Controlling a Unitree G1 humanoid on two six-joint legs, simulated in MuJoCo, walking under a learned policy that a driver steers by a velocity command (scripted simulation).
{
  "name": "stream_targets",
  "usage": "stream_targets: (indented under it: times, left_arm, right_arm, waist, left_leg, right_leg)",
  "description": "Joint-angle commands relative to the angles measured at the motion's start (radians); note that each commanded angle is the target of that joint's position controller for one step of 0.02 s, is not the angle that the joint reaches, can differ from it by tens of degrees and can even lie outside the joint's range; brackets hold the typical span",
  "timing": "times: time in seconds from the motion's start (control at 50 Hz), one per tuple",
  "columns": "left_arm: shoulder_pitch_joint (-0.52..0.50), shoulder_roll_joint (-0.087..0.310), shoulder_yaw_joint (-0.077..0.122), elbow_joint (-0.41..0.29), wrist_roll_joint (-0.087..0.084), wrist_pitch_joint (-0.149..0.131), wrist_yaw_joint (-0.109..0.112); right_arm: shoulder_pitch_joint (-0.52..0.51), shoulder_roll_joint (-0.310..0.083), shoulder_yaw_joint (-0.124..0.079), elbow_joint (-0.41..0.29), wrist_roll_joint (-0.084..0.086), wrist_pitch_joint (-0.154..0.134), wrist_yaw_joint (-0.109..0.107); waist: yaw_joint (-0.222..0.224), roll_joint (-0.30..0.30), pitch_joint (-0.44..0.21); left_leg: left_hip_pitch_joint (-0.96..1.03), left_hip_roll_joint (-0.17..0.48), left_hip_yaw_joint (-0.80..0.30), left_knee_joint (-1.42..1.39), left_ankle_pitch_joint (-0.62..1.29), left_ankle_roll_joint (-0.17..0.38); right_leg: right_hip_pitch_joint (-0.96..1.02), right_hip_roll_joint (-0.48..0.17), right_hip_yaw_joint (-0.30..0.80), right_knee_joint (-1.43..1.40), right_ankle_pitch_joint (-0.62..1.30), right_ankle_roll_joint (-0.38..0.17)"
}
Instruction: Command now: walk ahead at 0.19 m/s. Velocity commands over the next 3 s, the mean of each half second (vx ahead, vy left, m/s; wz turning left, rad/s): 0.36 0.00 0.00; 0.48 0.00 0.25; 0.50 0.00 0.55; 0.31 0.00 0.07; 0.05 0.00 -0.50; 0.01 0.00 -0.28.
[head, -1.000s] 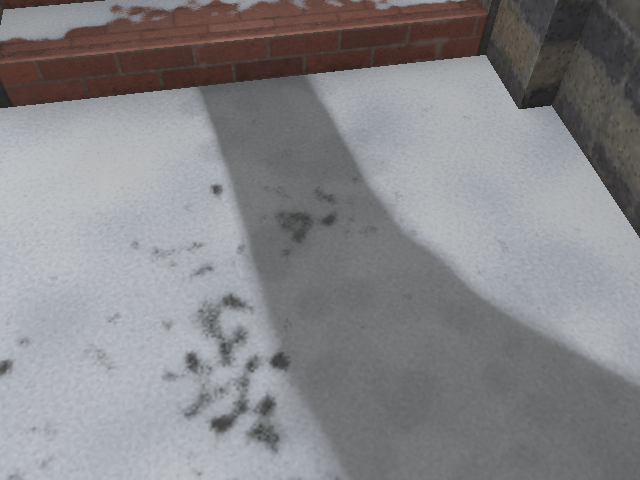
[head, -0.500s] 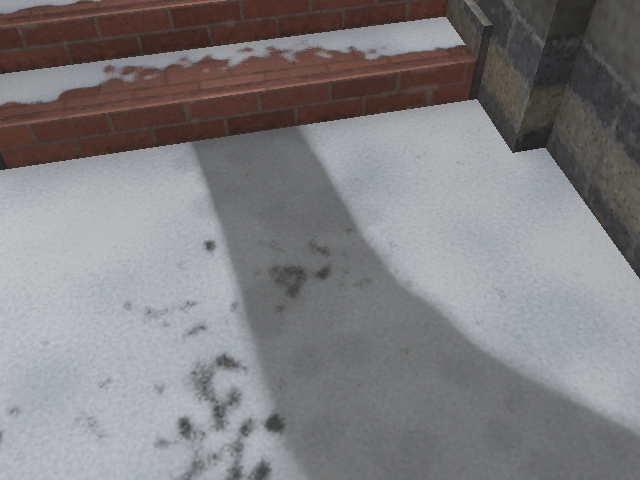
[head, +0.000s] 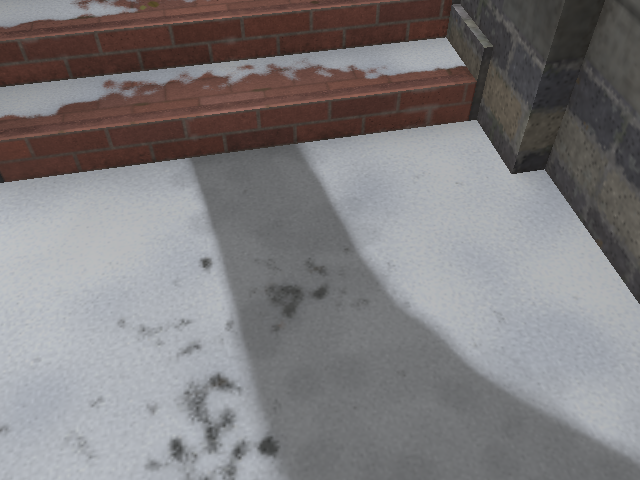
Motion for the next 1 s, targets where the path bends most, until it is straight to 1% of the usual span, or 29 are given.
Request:
stream_targets:
  times: [0.02, 0.04, 0.08, 0.12, 0.16, 0.18, 0.2, 0.22, 0.24, 0.26, 0.28, 0.3, 0.34, 0.44, 0.52, 0.58, 0.62, 0.64, 0.66, 0.68, 0.7, 0.72, 0.74, 0.76, 0.78, 0.82, 0.86, 0.9, 1.0]
  left_arm:
    - [0.12, 0.15, 0.034, -0.016, -0.018, -0.028, 0.003]
    - [0.149, 0.179, 0.044, -0.01, -0.021, -0.041, 0.0]
    - [0.125, 0.185, 0.048, -0.022, -0.011, -0.06, -0.006]
    - [0.069, 0.169, 0.043, -0.046, -0.019, -0.068, -0.017]
    - [0.001, 0.174, 0.043, -0.072, -0.025, -0.061, -0.025]
    - [-0.047, 0.165, 0.038, -0.095, -0.021, -0.065, -0.026]
    - [-0.057, 0.094, 0.021, -0.131, -0.017, -0.078, -0.024]
    - [-0.073, 0.085, 0.018, -0.148, -0.022, -0.093, -0.024]
    - [-0.071, 0.106, 0.023, -0.15, -0.039, -0.102, -0.032]
    - [-0.061, 0.111, 0.023, -0.143, -0.042, -0.106, -0.038]
    - [-0.066, 0.118, 0.029, -0.14, -0.033, -0.109, -0.038]
    - [-0.078, 0.139, 0.041, -0.141, -0.022, -0.106, -0.037]
    - [-0.082, 0.12, 0.044, -0.139, -0.017, -0.091, -0.045]
    - [-0.306, 0.074, 0.02, -0.23, -0.011, -0.078, -0.052]
    - [-0.428, 0.089, 0.009, -0.275, -0.02, -0.081, -0.072]
    - [-0.467, 0.109, 0.009, -0.305, -0.023, -0.09, -0.09]
    - [-0.399, 0.154, 0.028, -0.3, -0.02, -0.096, -0.093]
    - [-0.281, 0.192, 0.048, -0.274, -0.021, -0.097, -0.087]
    - [-0.084, 0.239, 0.073, -0.219, -0.024, -0.095, -0.077]
    - [0.104, 0.333, 0.094, -0.185, -0.005, -0.09, -0.061]
    - [0.131, 0.341, 0.086, -0.168, 0.017, -0.091, -0.074]
    - [0.084, 0.241, 0.062, -0.173, 0.011, -0.096, -0.075]
    - [-0.017, 0.2, 0.048, -0.185, 0.004, -0.101, -0.073]
    - [-0.104, 0.171, 0.037, -0.196, 0.005, -0.109, -0.076]
    - [-0.145, 0.144, 0.032, -0.191, 0.014, -0.115, -0.081]
    - [-0.154, 0.113, 0.027, -0.167, 0.026, -0.118, -0.082]
    - [-0.143, 0.134, 0.032, -0.149, 0.024, -0.123, -0.072]
    - [-0.123, 0.162, 0.039, -0.14, 0.028, -0.122, -0.057]
    - [-0.063, 0.195, 0.045, -0.134, 0.032, -0.108, -0.025]
  right_arm:
    - [-0.04, -0.073, -0.014, -0.053, 0.01, -0.04, 0.005]
    - [-0.066, -0.049, -0.009, -0.068, 0.012, -0.058, 0.014]
    - [-0.082, -0.049, -0.01, -0.088, 0.016, -0.084, 0.032]
    - [-0.041, -0.061, -0.014, -0.084, 0.025, -0.1, 0.043]
    - [0.127, -0.076, -0.034, -0.008, 0.02, -0.1, 0.043]
    - [0.264, -0.12, -0.054, 0.03, 0.012, -0.097, 0.041]
    - [0.409, -0.241, -0.086, 0.049, 0.015, -0.097, 0.04]
    - [0.424, -0.212, -0.067, 0.046, -0.004, -0.11, 0.049]
    - [0.32, -0.152, -0.044, 0.017, -0.008, -0.121, 0.047]
    - [0.242, -0.115, -0.031, -0.014, -0.007, -0.126, 0.052]
    - [0.195, -0.111, -0.023, -0.032, -0.006, -0.126, 0.059]
    - [0.177, -0.093, -0.013, -0.04, -0.009, -0.122, 0.062]
    - [0.222, -0.076, -0.002, -0.032, -0.015, -0.107, 0.055]
    - [0.264, -0.137, -0.005, -0.048, -0.022, -0.092, 0.025]
    - [0.323, -0.153, -0.015, -0.041, -0.008, -0.092, 0.021]
    - [0.325, -0.16, -0.025, -0.037, -0.001, -0.085, 0.02]
    - [0.304, -0.182, -0.034, -0.047, -0.004, -0.078, 0.02]
    - [0.287, -0.189, -0.037, -0.053, -0.009, -0.07, 0.022]
    - [0.256, -0.182, -0.033, -0.068, -0.013, -0.065, 0.025]
    - [0.262, -0.135, -0.014, -0.102, -0.03, -0.068, 0.03]
    - [0.412, 0.026, 0.023, -0.09, -0.001, -0.089, 0.04]
    - [0.306, -0.104, -0.009, -0.094, 0.033, -0.11, 0.04]
    - [0.208, -0.148, -0.026, -0.134, 0.05, -0.116, 0.035]
    - [0.167, -0.142, -0.029, -0.141, 0.042, -0.114, 0.023]
    - [0.163, -0.127, -0.039, -0.139, 0.026, -0.103, 0.016]
    - [0.22, -0.079, -0.045, -0.128, 0.028, -0.07, 0.018]
    - [0.192, -0.069, -0.051, -0.147, 0.03, -0.045, 0.015]
    - [0.12, -0.086, -0.059, -0.183, 0.02, -0.034, 0.013]
    - [-0.021, -0.088, -0.061, -0.239, 0.009, -0.05, 0.043]
  waist:
    - [0.037, -0.093, 0.15]
    - [0.046, -0.157, 0.156]
    - [0.032, -0.17, 0.174]
    - [-0.011, -0.136, 0.154]
    - [-0.087, -0.098, 0.091]
    - [-0.144, -0.015, 0.05]
    - [-0.175, 0.275, -0.008]
    - [-0.16, 0.283, -0.027]
    - [-0.098, 0.154, 0.038]
    - [-0.064, 0.09, 0.056]
    - [-0.041, 0.046, 0.072]
    - [-0.027, 0.042, 0.078]
    - [-0.023, 0.072, 0.066]
    - [-0.056, 0.062, 0.114]
    - [-0.081, 0.077, 0.143]
    - [-0.06, 0.081, 0.141]
    - [-0.003, 0.112, 0.066]
    - [0.065, 0.133, -0.013]
    - [0.161, 0.134, -0.122]
    - [0.198, -0.006, -0.294]
    - [0.101, -0.276, -0.481]
    - [0.132, -0.167, -0.371]
    - [0.103, -0.132, -0.199]
    - [0.063, -0.035, -0.125]
    - [0.028, -0.022, -0.079]
    - [-0.019, -0.073, -0.054]
    - [-0.033, -0.075, -0.006]
    - [-0.03, -0.06, 0.028]
    - [0.001, -0.032, 0.053]
  left_leg:
    - [-0.171, -0.006, 0.009, 0.024, -0.24, 0.044]
    - [-0.232, -0.019, 0.042, 0.126, -0.133, 0.04]
    - [-0.293, 0.029, -0.003, 0.233, -0.105, 0.069]
    - [-0.218, 0.037, 0.006, 0.108, -0.129, 0.089]
    - [0.14, -0.029, 0.064, -0.057, 0.042, 0.074]
    - [0.297, 0.035, -0.058, -0.117, 0.037, 0.094]
    - [0.462, 0.259, -0.457, -0.303, -0.059, 0.206]
    - [0.472, 0.391, -0.755, -0.404, -0.092, 0.289]
    - [0.425, 0.398, -0.681, -0.384, -0.098, 0.269]
    - [0.382, 0.35, -0.546, -0.385, -0.066, 0.23]
    - [0.339, 0.312, -0.442, -0.402, 0.005, 0.199]
    - [0.302, 0.272, -0.347, -0.412, 0.118, 0.167]
    - [0.271, 0.217, -0.224, -0.421, 0.287, 0.144]
    - [0.202, 0.189, -0.119, -0.47, 0.403, 0.149]
    - [0.233, 0.21, -0.086, -0.491, 0.373, 0.149]
    - [0.344, 0.251, -0.068, -0.434, 0.482, 0.134]
    - [0.385, 0.26, -0.064, -0.312, 0.799, 0.115]
    - [0.376, 0.245, -0.057, -0.172, 0.974, 0.103]
    - [0.261, 0.199, -0.039, 0.049, 0.974, 0.073]
    - [-0.007, 0.118, -0.008, 0.396, 0.572, 0.044]
    - [-0.317, -0.058, -0.104, 0.716, -0.219, 0.006]
    - [-0.396, -0.012, -0.209, 0.823, -0.208, 0.027]
    - [-0.446, 0.037, -0.165, 0.826, -0.113, 0.038]
    - [-0.392, 0.09, -0.147, 0.784, -0.015, 0.038]
    - [-0.335, 0.121, -0.143, 0.734, 0.038, 0.04]
    - [-0.248, 0.153, -0.149, 0.678, 0.074, 0.05]
    - [-0.286, 0.162, -0.143, 0.641, 0.097, 0.048]
    - [-0.377, 0.167, -0.158, 0.588, 0.176, 0.036]
    - [-0.478, 0.143, -0.133, 0.341, 0.387, 0.014]
  right_leg:
    - [-0.106, -0.162, 0.247, -0.258, -0.448, -0.142]
    - [-0.052, -0.25, 0.375, -0.325, -0.464, -0.188]
    - [-0.037, -0.345, 0.49, -0.354, -0.358, -0.235]
    - [-0.034, -0.304, 0.386, -0.305, -0.216, -0.189]
    - [-0.201, -0.184, 0.212, -0.196, -0.057, -0.119]
    - [-0.304, -0.111, 0.11, 0.005, 0.126, -0.073]
    - [-0.5, 0.025, -0.057, 0.387, 0.079, 0.003]
    - [-0.633, 0.046, 0.051, 0.637, -0.164, -0.004]
    - [-0.714, -0.025, 0.112, 0.761, -0.114, -0.037]
    - [-0.719, -0.071, 0.107, 0.773, -0.01, -0.06]
    - [-0.709, -0.104, 0.094, 0.723, 0.079, -0.068]
    - [-0.668, -0.129, 0.084, 0.66, 0.137, -0.066]
    - [-0.608, -0.133, 0.043, 0.588, 0.188, -0.044]
    - [-0.588, -0.105, -0.009, 0.261, 0.352, 0.006]
    - [-0.523, -0.069, -0.033, 0.085, 0.425, -0.006]
    - [-0.511, -0.06, -0.024, 0.013, 0.383, -0.044]
    - [-0.361, -0.011, -0.046, 0.002, 0.32, -0.075]
    - [-0.204, 0.024, -0.062, 0.005, 0.294, -0.097]
    - [0.066, 0.015, -0.042, 0.003, 0.308, -0.126]
    - [0.413, -0.221, 0.226, 0.026, 0.258, -0.184]
    - [0.664, -0.447, 0.726, -0.157, 0.015, -0.325]
    - [0.544, -0.404, 0.726, -0.245, -0.041, -0.263]
    - [0.375, -0.379, 0.541, -0.265, 0.025, -0.209]
    - [0.204, -0.35, 0.406, -0.295, 0.148, -0.185]
    - [0.081, -0.312, 0.294, -0.324, 0.217, -0.162]
    - [-0.024, -0.261, 0.161, -0.377, 0.237, -0.144]
    - [-0.069, -0.256, 0.083, -0.416, 0.266, -0.152]
    - [-0.059, -0.262, 0.038, -0.439, 0.283, -0.159]
    - [0.045, -0.252, -0.083, -0.44, 0.366, -0.138]
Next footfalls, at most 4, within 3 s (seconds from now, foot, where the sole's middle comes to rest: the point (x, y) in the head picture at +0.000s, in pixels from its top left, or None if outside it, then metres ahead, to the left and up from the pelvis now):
0.66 right None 0.47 -0.11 -0.77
1.26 left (255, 392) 0.73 0.18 -0.77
1.74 right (277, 270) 1.08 0.14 -0.77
2.18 left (211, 306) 0.97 0.31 -0.77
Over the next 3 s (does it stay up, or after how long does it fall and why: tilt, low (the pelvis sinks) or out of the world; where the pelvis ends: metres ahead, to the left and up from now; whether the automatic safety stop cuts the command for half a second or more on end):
stays up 0.95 0.13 0.00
